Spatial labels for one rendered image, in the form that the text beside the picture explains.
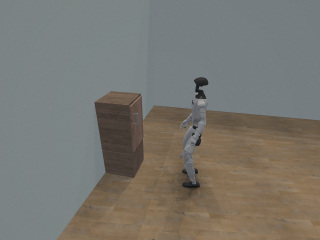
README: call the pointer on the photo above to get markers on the cupboard door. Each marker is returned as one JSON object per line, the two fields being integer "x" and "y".
{"x": 137, "y": 132}

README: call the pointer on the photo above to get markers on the left robot hand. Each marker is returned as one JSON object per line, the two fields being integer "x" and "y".
{"x": 188, "y": 149}

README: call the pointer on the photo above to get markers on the robot left upper arm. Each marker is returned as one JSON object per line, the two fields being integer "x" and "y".
{"x": 201, "y": 106}

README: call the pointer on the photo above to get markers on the right robot hand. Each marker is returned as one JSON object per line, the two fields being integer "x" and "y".
{"x": 186, "y": 124}

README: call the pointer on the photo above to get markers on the humanoid robot head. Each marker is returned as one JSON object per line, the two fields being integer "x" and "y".
{"x": 200, "y": 81}

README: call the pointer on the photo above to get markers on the robot left shin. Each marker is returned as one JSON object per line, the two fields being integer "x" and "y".
{"x": 189, "y": 167}

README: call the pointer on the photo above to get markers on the handle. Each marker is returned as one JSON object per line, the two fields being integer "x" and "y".
{"x": 137, "y": 119}

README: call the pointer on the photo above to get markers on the robot right forearm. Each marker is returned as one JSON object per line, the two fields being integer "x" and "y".
{"x": 189, "y": 119}

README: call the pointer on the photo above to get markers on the robot left forearm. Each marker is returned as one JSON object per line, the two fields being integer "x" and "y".
{"x": 198, "y": 132}

